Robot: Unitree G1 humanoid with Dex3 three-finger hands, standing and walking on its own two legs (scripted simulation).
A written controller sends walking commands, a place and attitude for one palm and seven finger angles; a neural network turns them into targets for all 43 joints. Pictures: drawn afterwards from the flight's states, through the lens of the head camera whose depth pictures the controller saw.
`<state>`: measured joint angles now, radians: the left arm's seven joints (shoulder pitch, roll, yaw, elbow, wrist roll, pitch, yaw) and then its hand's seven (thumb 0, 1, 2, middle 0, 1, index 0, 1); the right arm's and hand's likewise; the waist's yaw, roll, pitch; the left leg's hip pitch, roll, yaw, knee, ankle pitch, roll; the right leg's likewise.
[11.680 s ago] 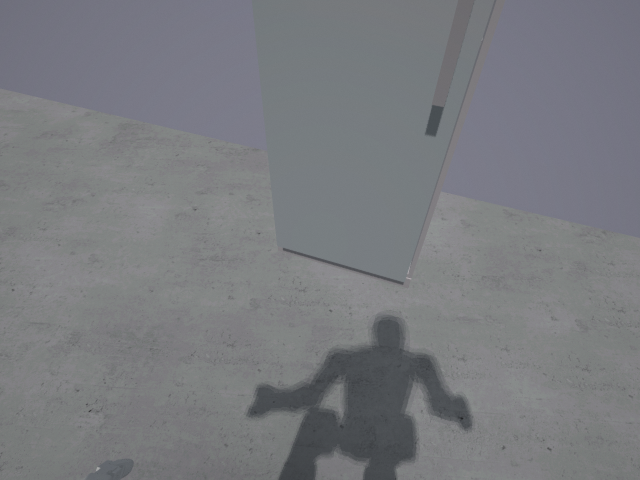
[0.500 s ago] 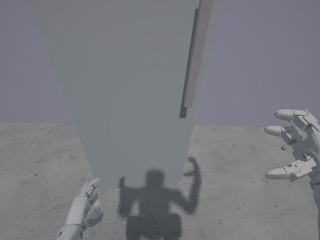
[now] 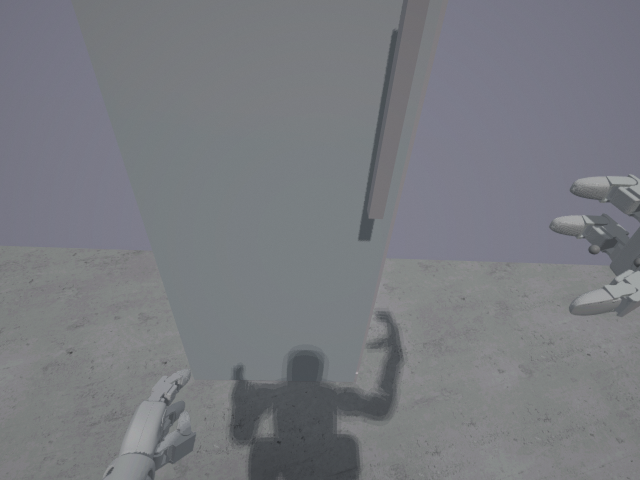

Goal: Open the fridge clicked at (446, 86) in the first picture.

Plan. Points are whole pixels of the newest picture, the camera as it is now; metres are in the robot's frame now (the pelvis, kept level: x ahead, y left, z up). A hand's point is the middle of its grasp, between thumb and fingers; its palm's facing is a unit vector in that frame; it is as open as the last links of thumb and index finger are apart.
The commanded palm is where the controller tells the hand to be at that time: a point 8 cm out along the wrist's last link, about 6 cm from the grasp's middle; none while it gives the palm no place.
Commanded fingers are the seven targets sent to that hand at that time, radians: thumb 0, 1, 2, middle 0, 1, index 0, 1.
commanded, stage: raise the hand to about handle height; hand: right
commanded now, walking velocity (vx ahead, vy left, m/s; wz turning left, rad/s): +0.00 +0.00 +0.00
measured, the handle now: (390, 114) +0.58 -0.11 +0.23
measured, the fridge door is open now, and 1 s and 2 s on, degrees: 0 0 0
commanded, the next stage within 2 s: move the hooked fingers beside the handle in 0.30 s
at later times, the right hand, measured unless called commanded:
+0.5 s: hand (578, 237) +0.30 -0.26 +0.22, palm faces +0.07 +1.00 -0.06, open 14.0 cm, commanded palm +0.27 -0.31 +0.23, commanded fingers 0.00 0.50 -0.30 0.30 1.20 0.30 1.20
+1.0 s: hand (515, 196) +0.38 -0.23 +0.22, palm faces +0.04 +1.00 -0.03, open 14.0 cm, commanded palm +0.35 -0.28 +0.22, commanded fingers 0.00 0.50 -0.30 0.30 1.20 0.30 1.20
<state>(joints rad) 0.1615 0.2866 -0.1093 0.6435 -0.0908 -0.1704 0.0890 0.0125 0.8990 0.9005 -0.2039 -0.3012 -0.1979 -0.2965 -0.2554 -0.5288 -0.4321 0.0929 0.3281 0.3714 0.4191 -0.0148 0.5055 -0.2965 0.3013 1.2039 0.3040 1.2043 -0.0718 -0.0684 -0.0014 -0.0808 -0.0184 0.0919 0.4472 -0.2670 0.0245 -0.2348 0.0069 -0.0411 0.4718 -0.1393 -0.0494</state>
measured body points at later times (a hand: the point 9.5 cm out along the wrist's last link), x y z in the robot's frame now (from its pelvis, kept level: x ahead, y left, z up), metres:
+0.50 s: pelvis +0.01 +0.01 +0.00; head -0.02 +0.03 +0.45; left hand +0.23 +0.22 -0.06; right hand +0.29 -0.32 +0.23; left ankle -0.01 +0.10 -0.74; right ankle +0.08 -0.08 -0.74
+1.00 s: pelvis +0.03 +0.02 +0.00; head +0.00 +0.03 +0.45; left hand +0.20 +0.25 -0.08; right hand +0.37 -0.28 +0.22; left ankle -0.01 +0.10 -0.74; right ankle +0.08 -0.08 -0.74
